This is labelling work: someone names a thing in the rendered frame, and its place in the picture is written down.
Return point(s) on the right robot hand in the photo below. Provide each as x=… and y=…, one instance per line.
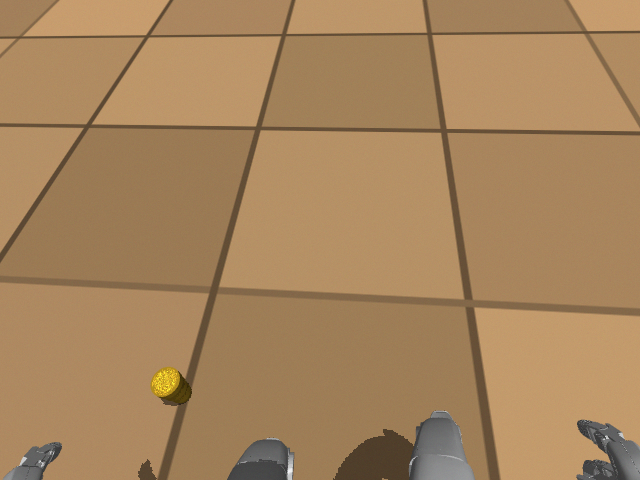
x=624, y=455

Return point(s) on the left robot hand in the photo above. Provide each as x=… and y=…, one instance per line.
x=34, y=462

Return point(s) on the cup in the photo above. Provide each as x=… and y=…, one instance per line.
x=168, y=383

